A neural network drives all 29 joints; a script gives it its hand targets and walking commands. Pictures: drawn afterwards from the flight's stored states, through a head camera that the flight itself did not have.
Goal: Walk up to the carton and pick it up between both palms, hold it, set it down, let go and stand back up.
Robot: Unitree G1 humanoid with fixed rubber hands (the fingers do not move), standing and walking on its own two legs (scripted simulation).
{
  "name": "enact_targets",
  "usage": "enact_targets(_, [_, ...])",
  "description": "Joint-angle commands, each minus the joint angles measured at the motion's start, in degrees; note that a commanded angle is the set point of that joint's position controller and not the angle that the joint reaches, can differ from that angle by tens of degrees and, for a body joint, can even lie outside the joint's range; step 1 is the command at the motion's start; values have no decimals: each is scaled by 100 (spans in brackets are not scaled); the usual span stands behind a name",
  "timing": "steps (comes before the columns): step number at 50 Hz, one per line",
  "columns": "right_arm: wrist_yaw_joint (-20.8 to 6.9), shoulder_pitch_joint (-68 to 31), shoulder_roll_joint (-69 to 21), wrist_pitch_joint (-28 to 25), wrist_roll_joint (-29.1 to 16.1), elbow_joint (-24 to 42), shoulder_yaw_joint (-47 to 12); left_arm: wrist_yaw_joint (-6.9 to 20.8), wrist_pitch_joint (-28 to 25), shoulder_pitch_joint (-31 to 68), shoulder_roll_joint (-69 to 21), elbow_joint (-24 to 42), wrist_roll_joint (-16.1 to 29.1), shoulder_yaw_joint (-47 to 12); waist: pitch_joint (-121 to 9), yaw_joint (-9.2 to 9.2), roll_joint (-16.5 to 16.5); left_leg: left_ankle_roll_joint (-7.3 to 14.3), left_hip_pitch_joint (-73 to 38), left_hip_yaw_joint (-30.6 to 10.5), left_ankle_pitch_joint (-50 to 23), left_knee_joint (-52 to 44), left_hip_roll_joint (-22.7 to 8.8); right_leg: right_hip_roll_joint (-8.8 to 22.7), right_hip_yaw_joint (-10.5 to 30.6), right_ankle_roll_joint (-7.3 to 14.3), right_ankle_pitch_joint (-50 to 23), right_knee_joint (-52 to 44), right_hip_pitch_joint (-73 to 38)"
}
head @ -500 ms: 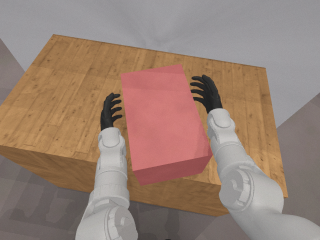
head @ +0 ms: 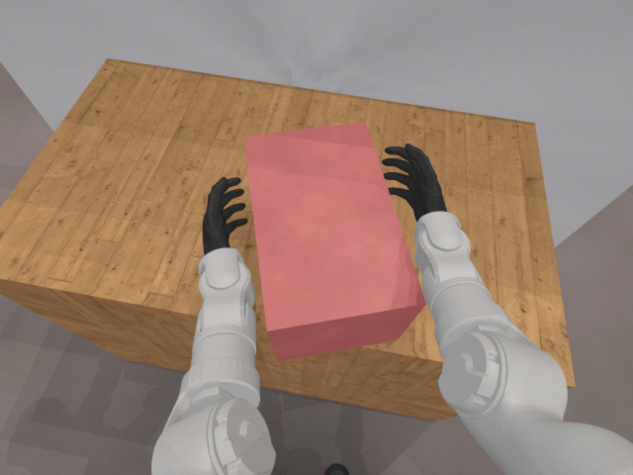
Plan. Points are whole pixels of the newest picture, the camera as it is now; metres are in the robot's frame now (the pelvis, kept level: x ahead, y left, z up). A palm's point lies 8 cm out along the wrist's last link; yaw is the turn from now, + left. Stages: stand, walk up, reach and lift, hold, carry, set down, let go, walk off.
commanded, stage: set down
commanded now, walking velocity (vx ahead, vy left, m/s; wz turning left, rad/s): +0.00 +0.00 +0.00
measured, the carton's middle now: (322, 239) +0.42 +0.04 -0.04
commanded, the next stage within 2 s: none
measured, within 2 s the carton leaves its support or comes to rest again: neither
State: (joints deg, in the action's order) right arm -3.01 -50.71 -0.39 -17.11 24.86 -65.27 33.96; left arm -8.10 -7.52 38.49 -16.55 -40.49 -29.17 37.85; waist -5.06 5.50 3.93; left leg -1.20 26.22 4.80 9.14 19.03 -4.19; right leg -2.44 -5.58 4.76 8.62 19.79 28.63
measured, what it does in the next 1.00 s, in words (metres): stands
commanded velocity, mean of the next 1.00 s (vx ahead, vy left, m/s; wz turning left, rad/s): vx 0.00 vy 0.00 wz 0.00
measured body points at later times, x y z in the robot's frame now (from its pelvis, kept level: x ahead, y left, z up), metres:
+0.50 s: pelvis -0.02 +0.01 -0.02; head +0.09 +0.00 +0.42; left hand +0.38 +0.22 +0.00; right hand +0.48 -0.09 +0.02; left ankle -0.03 +0.16 -0.74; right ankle -0.01 -0.06 -0.74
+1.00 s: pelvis -0.02 +0.01 -0.01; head +0.06 -0.01 +0.43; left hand +0.40 +0.22 +0.07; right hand +0.50 -0.13 +0.09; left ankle -0.03 +0.16 -0.74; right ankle -0.01 -0.06 -0.74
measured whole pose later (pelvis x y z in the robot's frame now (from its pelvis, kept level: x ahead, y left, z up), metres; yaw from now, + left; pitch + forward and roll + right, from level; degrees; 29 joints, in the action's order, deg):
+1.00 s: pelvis -0.02 +0.01 -0.01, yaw +0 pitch +23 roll +0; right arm -5.8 -65.3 24.4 -9.0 -19.8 -82.2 -7.8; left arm -12.3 -1.5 50.3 0.6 -56.1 2.8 10.6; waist -14.5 12.8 -0.5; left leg -2.5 39.1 3.8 10.6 26.8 -5.0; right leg -2.6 -6.2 4.2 7.3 23.2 39.4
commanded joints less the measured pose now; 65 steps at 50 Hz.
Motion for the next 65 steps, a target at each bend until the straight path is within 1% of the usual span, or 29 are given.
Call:
enact_targets(1, [-297, -1771, -931, -69, -84, -115, -887, 109, -103, 1841, -250, 92, 16, -733, -2717, 412, 178, 304, 459, 355, -1722, 97, 369, 329, 539, -521, -2665, 498, -3407])
enact_targets(5, [95, -2205, 312, -84, -1153, -69, -1642, -316, -302, 2034, 685, 55, 611, -1127, -3256, 543, 49, 189, 654, 327, -1988, 273, 377, 189, 645, -512, -3139, 665, -3583])
enact_targets(9, [322, -2689, 877, -68, -2263, -487, -2587, -579, -436, 2356, 1017, -450, 1380, -1638, -3649, 623, 12, 78, 803, 204, -2006, 583, 304, 95, 721, -403, -2786, 659, -2979])
enact_targets(14, [379, -3093, 1490, -74, -3014, -833, -3198, -601, -639, 2536, 1474, -1369, 2102, -2029, -3924, 696, 293, 3, 1051, 183, -1768, 843, 292, 22, 773, -341, -2199, 736, -2665])
enact_targets(16, [370, -3263, 1663, -112, -3273, -943, -3429, -563, -735, 2624, 1664, -1597, 2346, -2112, -4087, 779, 392, -14, 1285, 208, -1810, 949, 297, 22, 804, -367, -2231, 845, -2706])
enact_targets(18, [328, -3330, 1845, -129, -3445, -1125, -3517, -547, -813, 2743, 1783, -1730, 2482, -2196, -4208, 804, 317, -85, 1311, 197, -1736, 1011, 286, -4, 794, -346, -2010, 905, -2560])
enact_targets(21, [283, -3505, 2126, -175, -3526, -1366, -3467, -537, -821, 2941, 1848, -1921, 2704, -2436, -4200, 676, 281, -180, 1250, 187, -1700, 1174, 263, -69, 716, -289, -1616, 911, -2053])
enact_targets(23, [237, -3626, 2221, -170, -3575, -1449, -3473, -533, -833, 3111, 1890, -1867, 2840, -2563, -4230, 669, 252, -214, 1297, 183, -1617, 1261, 256, -77, 691, -263, -1332, 928, -1842])
enact_targets(28, [74, -3974, 2592, -205, -3696, -1271, -3461, -543, -870, 3500, 2058, -1563, 3217, -2893, -4971, 646, 131, -375, 1165, 136, -1857, 1477, 268, -159, 547, -265, -1571, 1078, -1549])
enact_targets(30, [8, -4052, 2748, -154, -3792, -1335, -3503, -539, -740, 3558, 2097, -1411, 3242, -2913, -4953, 659, 119, -398, 1092, 92, -2036, 1541, 271, -160, 533, -275, -1791, 1102, -1552])
enact_targets(31, [-33, -3999, 2777, -97, -3827, -1633, -3546, -522, -646, 3446, 2056, -1597, 3186, -2919, -4676, 670, 87, -389, 1108, 67, -1937, 1496, 265, -154, 514, -254, -1637, 1069, -1495])
enact_targets(32, [-61, -3969, 2925, -55, -3901, -1612, -3503, -533, -548, 3463, 2072, -1284, 3192, -2959, -4794, 611, 15, -418, 901, 30, -2079, 1469, 247, -182, 486, -249, -1726, 1022, -1479])
enact_targets(33, [-101, -3961, 2893, 15, -3967, -1749, -3633, -522, -435, 3395, 2065, -1413, 3149, -2922, -4553, 676, 31, -406, 882, 14, -2094, 1456, 249, -155, 498, -240, -1723, 969, -1457])
enact_targets(36, [-169, -3915, 2955, 88, -4042, -1763, -3644, -482, -229, 3290, 2013, -1314, 3164, -2969, -4457, 569, 141, -386, 928, -41, -2072, 1368, 261, -153, 486, -317, -1897, 949, -1537])
enact_targets(37, [-189, -3961, 3029, 56, -4034, -1543, -3571, -498, -199, 3342, 1998, -960, 3166, -2971, -4777, 577, 89, -417, 784, -33, -2276, 1373, 257, -189, 456, -325, -2033, 923, -1507])
enact_targets(38, [-207, -3950, 2983, 100, -4052, -1522, -3658, -485, -147, 3294, 2017, -1025, 3174, -2971, -4626, 564, 261, -376, 739, -37, -2248, 1367, 265, -187, 456, -343, -2039, 901, -1566])
enact_targets(39, [-220, -3994, 3018, 138, -4120, -1285, -3710, -483, -101, 3359, 2142, -783, 3191, -2870, -4759, 642, 274, -363, 791, -20, -2260, 1318, 300, -138, 517, -394, -2234, 875, -1768])
enact_targets(41, [-242, -4025, 3076, 234, -4195, -1194, -3761, -474, 36, 3367, 2198, -722, 3177, -2868, -4704, 608, 320, -338, 934, -46, -2160, 1192, 320, -89, 557, -452, -2455, 886, -2128])
enact_targets(42, [-245, -4001, 3029, 304, -4241, -1165, -3914, -447, 110, 3249, 2232, -841, 3121, -2757, -4481, 703, 445, -275, 1036, -31, -2039, 1115, 339, -40, 613, -505, -2557, 869, -2346])
enact_targets(43, [-252, -4031, 3133, 353, -4352, -990, -3894, -447, 192, 3312, 2299, -549, 3135, -2729, -4588, 695, 363, -291, 987, -40, -2045, 1031, 345, -29, 622, -521, -2712, 882, -2504])
enact_targets(46, [-274, -4092, 3089, 529, -4485, -719, -4113, -434, 388, 3287, 2387, -568, 3139, -2651, -4420, 798, 507, -232, 1111, -13, -1859, 836, 364, 44, 690, -586, -2776, 823, -2855])
enact_targets(47, [-294, -4085, 3069, 613, -4508, -853, -4148, -430, 442, 3313, 2373, -660, 3142, -2689, -4230, 769, 503, -214, 1131, -30, -1722, 755, 356, 43, 681, -581, -2624, 798, -2826])
enact_targets(49, [-300, -4122, 3033, 759, -4586, -593, -4259, -418, 542, 3384, 2486, -590, 3228, -2664, -4137, 797, 689, -142, 1124, -25, -1484, 648, 358, 82, 739, -604, -2322, 701, -2883])
enact_targets(51, [-290, -4111, 3014, 874, -4628, -525, -4303, -426, 647, 3423, 2518, -543, 3208, -2608, -4045, 843, 668, -142, 1126, -2, -1466, 594, 372, 95, 769, -611, -2361, 670, -2992])
enact_targets(56, [-257, -4060, 3141, 1109, -4559, -243, -4144, -437, 946, 3451, 2530, -11, 3233, -2644, -4237, 650, 531, -193, 728, -15, -1588, 557, 384, 50, 732, -585, -2467, 551, -3051])
enact_targets(57, [-263, -4080, 3215, 1157, -4564, -298, -4075, -442, 1017, 3505, 2509, 92, 3267, -2727, -4234, 583, 391, -223, 647, -53, -1589, 517, 372, 38, 694, -565, -2518, 539, -3023])
enact_targets(60, [-288, -3976, 3192, 1339, -4497, -402, -4077, -406, 1247, 3299, 2528, -119, 3251, -2690, -3750, 550, 472, -158, 536, -73, -1288, 420, 369, 63, 699, -533, -2022, 379, -2868])
enact_targets(62, [-262, -3862, 3214, 1360, -4463, -318, -3962, -412, 1332, 3249, 2487, 194, 3225, -2719, -3846, 470, 348, -180, 480, -116, -1356, 396, 361, 65, 691, -540, -2137, 382, -3003])
enact_targets(65, [-277, -3609, 3182, 1395, -4443, -439, -3937, -380, 1488, 2928, 2383, 134, 3095, -2735, -3488, 416, 229, -190, 228, -150, -1383, 366, 372, 34, 641, -505, -2124, 297, -2927])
